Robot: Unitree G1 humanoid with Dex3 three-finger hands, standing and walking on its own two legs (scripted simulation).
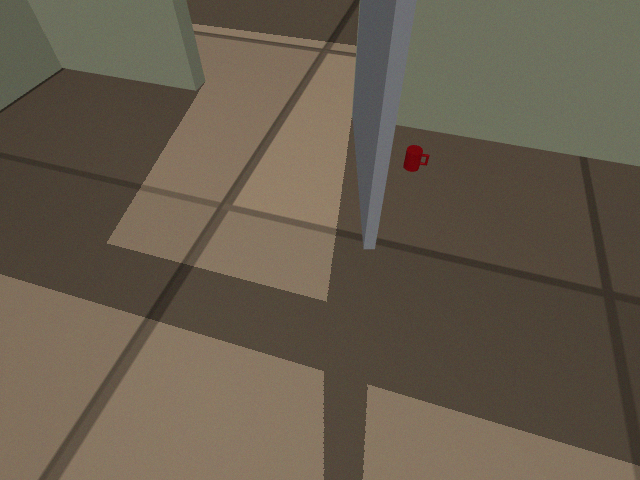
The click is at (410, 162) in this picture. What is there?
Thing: mug
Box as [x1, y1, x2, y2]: [403, 145, 428, 171]
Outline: 411,145 407,147 403,166 407,170 414,171 418,168 420,164 426,164 428,155 422,154 422,149 419,146
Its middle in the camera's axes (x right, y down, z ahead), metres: +0.46 -0.39 +1.89
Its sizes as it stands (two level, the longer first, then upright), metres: 0.109 0.075 0.100
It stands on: the floor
